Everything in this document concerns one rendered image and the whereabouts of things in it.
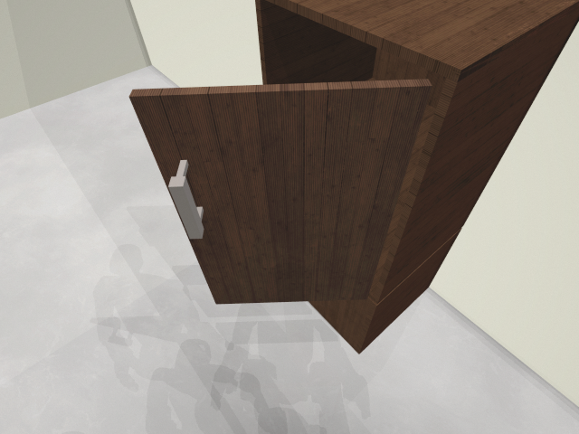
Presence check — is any handle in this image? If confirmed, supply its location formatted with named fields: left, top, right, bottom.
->
left=168, top=160, right=204, bottom=239

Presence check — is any cupboard door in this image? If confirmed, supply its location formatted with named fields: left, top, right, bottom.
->
left=129, top=79, right=432, bottom=304

